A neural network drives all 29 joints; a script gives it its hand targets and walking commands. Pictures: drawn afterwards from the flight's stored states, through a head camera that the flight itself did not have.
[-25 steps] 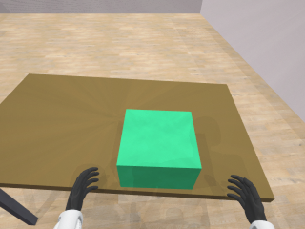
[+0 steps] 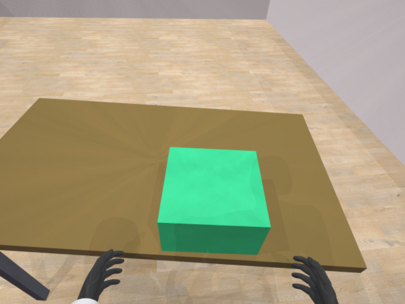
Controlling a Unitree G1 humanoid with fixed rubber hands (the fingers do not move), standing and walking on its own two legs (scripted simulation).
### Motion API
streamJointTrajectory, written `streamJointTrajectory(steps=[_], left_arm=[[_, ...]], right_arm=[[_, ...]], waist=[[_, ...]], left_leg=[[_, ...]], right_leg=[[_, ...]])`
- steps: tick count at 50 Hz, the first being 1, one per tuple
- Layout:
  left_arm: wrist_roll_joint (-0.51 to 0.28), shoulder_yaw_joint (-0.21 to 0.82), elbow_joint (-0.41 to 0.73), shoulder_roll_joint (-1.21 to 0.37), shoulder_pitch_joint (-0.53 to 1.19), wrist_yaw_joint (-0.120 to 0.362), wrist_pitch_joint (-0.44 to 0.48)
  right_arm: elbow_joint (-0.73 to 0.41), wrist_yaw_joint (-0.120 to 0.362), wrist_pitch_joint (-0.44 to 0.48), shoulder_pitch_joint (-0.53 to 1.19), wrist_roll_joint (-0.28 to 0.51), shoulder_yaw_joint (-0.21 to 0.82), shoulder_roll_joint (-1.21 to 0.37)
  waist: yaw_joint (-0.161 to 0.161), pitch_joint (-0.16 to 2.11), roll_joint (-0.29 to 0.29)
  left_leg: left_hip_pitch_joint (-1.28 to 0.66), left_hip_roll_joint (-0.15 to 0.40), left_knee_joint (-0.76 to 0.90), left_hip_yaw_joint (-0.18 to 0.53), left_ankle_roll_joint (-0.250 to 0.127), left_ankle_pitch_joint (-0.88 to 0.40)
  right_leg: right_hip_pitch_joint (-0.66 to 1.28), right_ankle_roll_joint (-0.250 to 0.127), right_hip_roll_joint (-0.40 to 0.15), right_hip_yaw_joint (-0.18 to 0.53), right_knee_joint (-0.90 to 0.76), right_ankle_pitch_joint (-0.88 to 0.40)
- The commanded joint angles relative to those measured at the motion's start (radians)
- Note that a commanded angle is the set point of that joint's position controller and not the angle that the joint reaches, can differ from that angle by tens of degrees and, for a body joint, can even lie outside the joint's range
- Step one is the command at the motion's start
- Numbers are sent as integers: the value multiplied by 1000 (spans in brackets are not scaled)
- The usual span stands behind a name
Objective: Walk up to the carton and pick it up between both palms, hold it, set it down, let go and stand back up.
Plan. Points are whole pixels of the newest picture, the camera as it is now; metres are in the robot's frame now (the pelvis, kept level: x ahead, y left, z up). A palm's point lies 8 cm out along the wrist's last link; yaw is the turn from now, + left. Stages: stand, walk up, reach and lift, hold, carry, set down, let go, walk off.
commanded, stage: set down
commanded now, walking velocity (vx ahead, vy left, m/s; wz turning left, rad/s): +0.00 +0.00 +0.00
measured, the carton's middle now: (211, 198) +0.41 +0.00 -0.06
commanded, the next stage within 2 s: let go in 0.60 s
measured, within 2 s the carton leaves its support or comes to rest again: neither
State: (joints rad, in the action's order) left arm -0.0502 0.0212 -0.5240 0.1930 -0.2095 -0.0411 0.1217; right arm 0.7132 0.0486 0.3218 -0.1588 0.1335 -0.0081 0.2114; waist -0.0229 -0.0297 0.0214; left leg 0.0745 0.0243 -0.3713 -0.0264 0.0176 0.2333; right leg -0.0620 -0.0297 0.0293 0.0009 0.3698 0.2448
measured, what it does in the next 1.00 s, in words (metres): stands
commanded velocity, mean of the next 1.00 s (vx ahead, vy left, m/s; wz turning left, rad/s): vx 0.00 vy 0.00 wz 0.00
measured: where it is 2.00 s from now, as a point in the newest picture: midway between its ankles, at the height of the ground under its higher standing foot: outside the picture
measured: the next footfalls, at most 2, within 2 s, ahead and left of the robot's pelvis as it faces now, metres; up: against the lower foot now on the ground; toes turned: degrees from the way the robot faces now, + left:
none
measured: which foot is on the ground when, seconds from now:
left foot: down 0.00-1.00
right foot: down 0.00-1.00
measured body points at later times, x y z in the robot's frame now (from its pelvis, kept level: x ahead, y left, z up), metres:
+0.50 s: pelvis -0.01 +0.00 +0.00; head +0.00 +0.01 +0.45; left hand +0.16 +0.23 -0.08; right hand +0.17 -0.22 -0.08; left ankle -0.02 +0.13 -0.75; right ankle -0.02 -0.10 -0.75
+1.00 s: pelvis -0.01 +0.00 +0.00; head -0.01 +0.01 +0.45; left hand +0.16 +0.23 -0.09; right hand +0.16 -0.23 -0.09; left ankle -0.02 +0.13 -0.75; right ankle -0.02 -0.10 -0.75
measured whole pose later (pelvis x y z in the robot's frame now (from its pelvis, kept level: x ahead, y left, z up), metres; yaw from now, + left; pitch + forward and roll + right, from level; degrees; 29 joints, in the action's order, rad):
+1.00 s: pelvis -0.01 +0.00 +0.00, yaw +0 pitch -3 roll +0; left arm -0.01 0.01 -0.52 0.21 -0.18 -0.02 -0.11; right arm 0.75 0.03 0.21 -0.15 -0.01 -0.05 0.18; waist -0.01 -0.07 0.02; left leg 0.11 0.03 -0.40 -0.04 0.01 0.23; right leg -0.10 -0.03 0.03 -0.01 0.39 0.23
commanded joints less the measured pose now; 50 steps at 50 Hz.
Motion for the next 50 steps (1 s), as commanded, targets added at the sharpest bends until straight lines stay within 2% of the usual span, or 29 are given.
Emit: streamJointTrajectory(steps=[1, 7, 12, 22, 28, 33, 39, 48, 50], left_arm=[[7, -27, 127, 78, 73, -2, -3], [19, -33, 105, 88, 78, 5, -46], [31, -47, 125, 102, 57, 11, -70], [46, -48, 99, 102, 78, 28, -144], [49, -55, 87, 111, 91, 32, -180], [46, -50, 100, 112, 112, 25, -196], [48, -48, 112, 110, 102, 16, -201], [42, -44, 103, 110, 106, 20, -206], [45, -41, 117, 109, 102, 17, -204]], right_arm=[[-118, -6, 10, 83, -36, -45, 91], [-81, -15, -17, 85, -77, -56, 73], [-73, -22, -17, 63, -83, -47, 60], [-39, -34, -45, 80, -125, -50, 60], [-62, -35, -71, 91, -137, -47, 57], [-63, -31, -86, 84, -142, -55, 56], [-58, -23, -88, 77, -142, -61, 61], [-72, -20, -85, 69, -143, -67, 77], [-78, -18, -83, 68, -138, -70, 78]], waist=[[-4, 36, -12], [1, 50, -12], [-6, 88, -23], [3, 39, -29], [0, 30, -11], [7, 41, -24], [11, 50, -33], [9, 40, -9], [11, 51, -25]], left_leg=[[-76, -8, 17, -10, 19, -242], [-78, -2, 13, -18, 17, -234], [-94, -4, -4, -24, 23, -311], [-70, -8, 7, -35, 22, -251], [-54, -10, 8, -43, 14, -219], [-43, -6, 10, -44, 14, -174], [-49, -8, 2, -43, 16, -202], [-31, -7, -1, -41, 13, -187], [-40, -6, -3, -41, 16, -188]], right_leg=[[-87, -13, -24, 5, -73, -201], [-86, -11, -26, 3, -74, -189], [-62, -3, -24, 1, -64, -272], [-73, -5, -25, -13, -78, -197], [-78, 3, -26, -13, -74, -180], [-87, 0, -29, -16, -69, -127], [-90, -2, -27, -19, -58, -154], [-94, 0, -24, -19, -51, -153], [-99, -2, -26, -18, -49, -148]])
